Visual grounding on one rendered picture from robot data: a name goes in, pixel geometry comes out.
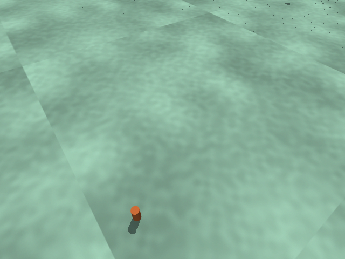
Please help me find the can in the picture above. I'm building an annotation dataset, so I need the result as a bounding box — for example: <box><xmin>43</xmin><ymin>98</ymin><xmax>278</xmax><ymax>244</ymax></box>
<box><xmin>130</xmin><ymin>206</ymin><xmax>141</xmax><ymax>221</ymax></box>

